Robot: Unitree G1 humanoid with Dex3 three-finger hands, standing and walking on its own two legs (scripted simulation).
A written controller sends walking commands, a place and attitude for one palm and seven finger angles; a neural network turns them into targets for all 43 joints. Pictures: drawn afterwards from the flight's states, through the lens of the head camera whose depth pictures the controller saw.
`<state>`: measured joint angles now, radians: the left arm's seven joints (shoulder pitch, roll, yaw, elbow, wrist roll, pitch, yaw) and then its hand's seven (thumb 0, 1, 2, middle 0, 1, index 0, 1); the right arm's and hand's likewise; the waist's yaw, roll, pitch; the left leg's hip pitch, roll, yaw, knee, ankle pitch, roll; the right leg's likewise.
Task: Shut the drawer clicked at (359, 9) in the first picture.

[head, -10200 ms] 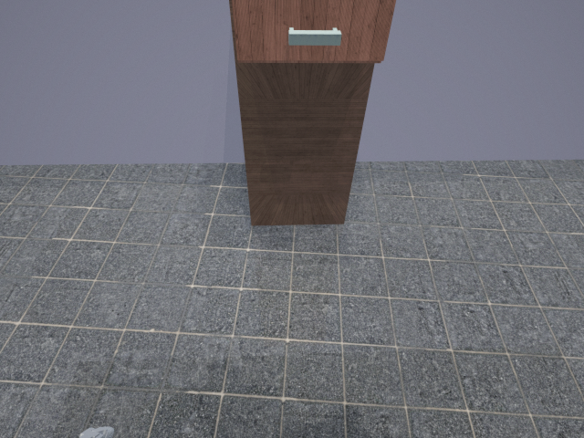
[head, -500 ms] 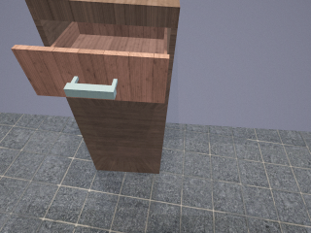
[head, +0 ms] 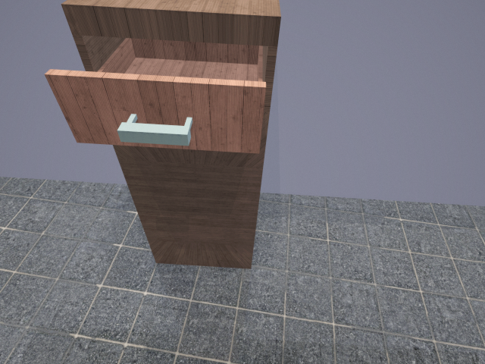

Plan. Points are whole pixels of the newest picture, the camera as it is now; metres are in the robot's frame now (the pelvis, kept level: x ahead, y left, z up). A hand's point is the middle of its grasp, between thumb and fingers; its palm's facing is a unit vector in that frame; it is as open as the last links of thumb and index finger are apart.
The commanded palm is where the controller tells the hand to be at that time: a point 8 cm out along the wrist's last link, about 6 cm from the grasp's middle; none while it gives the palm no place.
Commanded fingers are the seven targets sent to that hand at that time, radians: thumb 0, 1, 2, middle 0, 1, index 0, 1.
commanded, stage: come to a stop and stand still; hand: left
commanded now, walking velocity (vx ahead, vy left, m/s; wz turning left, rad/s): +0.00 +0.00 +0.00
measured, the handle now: (158, 127) +0.48 +0.20 +0.15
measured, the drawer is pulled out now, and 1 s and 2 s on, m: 0.17 0.17 0.17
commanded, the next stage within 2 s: look again from close up in 0.36 s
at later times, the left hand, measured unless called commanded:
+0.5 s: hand out of the picture -0.05 +0.16 -0.18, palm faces +0.05 -0.99 -0.11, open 7.4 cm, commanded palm none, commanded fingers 0.00 0.90 0.90 -0.20 -0.30 -0.20 -0.30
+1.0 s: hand out of the picture +0.04 +0.22 -0.18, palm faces -0.01 -0.98 -0.20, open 7.3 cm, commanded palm none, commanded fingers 0.00 0.90 0.90 -0.20 -0.30 -0.20 -0.30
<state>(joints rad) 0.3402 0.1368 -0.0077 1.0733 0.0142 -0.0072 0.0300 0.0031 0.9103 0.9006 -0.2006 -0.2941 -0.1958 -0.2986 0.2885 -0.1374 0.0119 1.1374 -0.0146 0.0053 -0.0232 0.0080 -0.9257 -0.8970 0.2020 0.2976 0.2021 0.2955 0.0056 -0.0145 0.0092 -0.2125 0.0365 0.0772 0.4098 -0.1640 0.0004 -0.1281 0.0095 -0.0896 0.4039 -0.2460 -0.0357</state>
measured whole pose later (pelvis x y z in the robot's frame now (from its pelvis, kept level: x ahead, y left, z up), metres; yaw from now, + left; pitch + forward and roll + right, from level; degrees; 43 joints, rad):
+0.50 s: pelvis -0.01 +0.03 +0.00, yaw +0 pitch +0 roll -1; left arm 0.39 0.08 -0.02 1.11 0.03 -0.02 0.04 0.00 0.91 0.90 -0.20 -0.29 -0.20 -0.30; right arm 0.33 -0.10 0.01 1.13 -0.02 0.00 -0.02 0.01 -0.92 -0.90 0.20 0.30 0.20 0.30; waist 0.01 0.00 0.01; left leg -0.29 0.02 0.09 0.48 -0.19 0.03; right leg -0.18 -0.01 -0.08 0.44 -0.25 0.00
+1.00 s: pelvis +0.02 +0.05 -0.01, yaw -1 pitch +0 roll +0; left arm 0.29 0.16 -0.01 1.06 0.02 -0.01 0.04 0.00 0.92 0.90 -0.20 -0.29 -0.20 -0.30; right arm 0.27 -0.17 0.01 1.08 -0.02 -0.03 -0.02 0.01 -0.93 -0.90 0.20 0.30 0.20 0.30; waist 0.00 0.00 0.00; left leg -0.23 -0.02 0.13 0.47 -0.23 0.07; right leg -0.17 -0.06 -0.04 0.48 -0.30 0.03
